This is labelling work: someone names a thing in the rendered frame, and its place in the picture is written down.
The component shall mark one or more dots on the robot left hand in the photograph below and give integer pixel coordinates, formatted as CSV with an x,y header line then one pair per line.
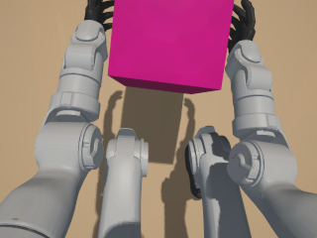
x,y
94,12

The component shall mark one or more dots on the left robot upper arm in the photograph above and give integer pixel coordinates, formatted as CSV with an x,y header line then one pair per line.
x,y
43,206

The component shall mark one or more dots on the right robot forearm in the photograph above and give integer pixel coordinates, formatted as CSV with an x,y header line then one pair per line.
x,y
253,101

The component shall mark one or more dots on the carton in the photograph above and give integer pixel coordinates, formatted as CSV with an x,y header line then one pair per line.
x,y
170,45

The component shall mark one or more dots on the robot right hand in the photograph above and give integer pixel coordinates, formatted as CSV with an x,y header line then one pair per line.
x,y
245,28

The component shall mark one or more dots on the right robot upper arm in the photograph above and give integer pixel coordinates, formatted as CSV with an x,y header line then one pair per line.
x,y
267,172

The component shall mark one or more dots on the right robot foot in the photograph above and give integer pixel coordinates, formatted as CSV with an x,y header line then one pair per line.
x,y
195,191

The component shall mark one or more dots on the left robot thigh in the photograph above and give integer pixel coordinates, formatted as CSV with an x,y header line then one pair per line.
x,y
122,192

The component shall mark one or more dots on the left robot forearm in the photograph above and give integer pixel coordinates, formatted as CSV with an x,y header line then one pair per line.
x,y
80,78

